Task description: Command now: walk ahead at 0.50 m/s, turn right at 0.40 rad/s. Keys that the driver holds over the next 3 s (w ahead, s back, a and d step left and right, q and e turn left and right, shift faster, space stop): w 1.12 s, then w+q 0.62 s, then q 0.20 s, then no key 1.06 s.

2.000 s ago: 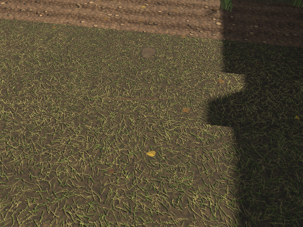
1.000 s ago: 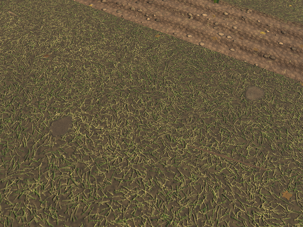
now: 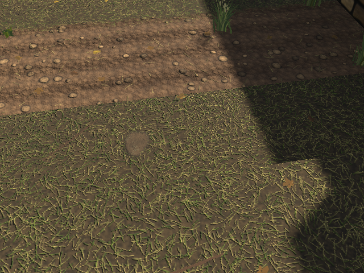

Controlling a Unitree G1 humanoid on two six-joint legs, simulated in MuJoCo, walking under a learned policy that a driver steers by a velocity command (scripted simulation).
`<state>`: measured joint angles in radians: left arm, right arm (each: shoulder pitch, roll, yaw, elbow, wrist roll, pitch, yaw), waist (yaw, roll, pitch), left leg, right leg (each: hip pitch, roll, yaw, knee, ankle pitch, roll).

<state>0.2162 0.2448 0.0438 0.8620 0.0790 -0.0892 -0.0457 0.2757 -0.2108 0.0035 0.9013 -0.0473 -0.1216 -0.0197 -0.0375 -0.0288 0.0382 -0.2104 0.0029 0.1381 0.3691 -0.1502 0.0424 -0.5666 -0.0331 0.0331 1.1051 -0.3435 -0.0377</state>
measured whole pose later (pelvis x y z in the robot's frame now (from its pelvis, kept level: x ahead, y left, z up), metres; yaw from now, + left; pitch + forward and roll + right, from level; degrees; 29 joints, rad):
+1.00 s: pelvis +0.56 -0.03 -0.15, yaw -4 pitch +1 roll +3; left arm 0.11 0.22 -0.01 0.83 0.08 -0.06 -0.05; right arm 0.46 -0.19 -0.03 0.99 -0.06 -0.11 0.07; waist -0.08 -0.04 0.01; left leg -0.07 -0.08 0.08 0.32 -0.27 0.07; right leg -0.66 -0.10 0.03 0.68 -0.04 -0.04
